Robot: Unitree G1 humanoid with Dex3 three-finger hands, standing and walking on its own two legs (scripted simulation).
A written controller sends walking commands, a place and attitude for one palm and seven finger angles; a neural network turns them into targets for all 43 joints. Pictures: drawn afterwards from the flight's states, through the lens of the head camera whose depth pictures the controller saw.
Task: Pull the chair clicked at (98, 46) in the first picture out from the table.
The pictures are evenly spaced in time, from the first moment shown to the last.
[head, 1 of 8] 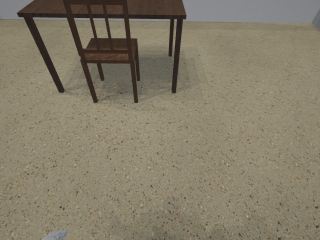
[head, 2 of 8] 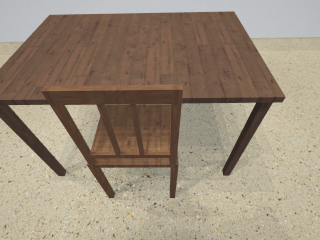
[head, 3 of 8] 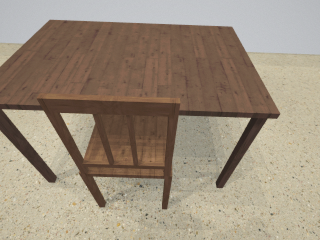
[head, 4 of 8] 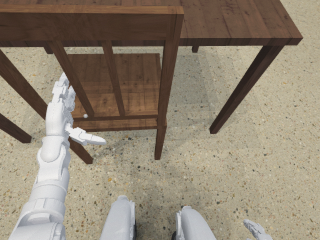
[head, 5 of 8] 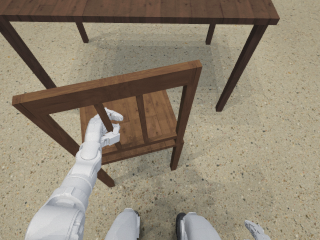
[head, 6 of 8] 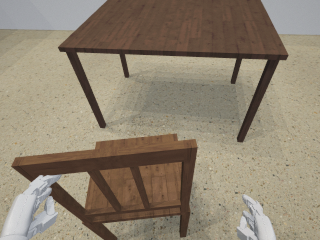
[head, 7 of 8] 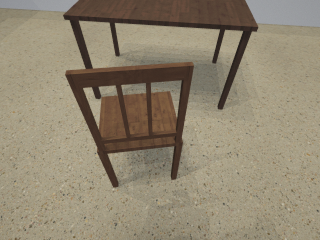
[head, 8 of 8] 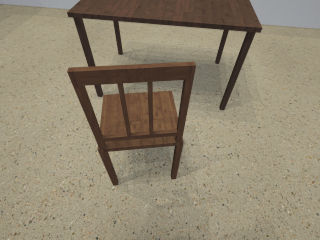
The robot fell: no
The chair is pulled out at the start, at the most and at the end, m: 0.00 0.61 0.60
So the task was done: yes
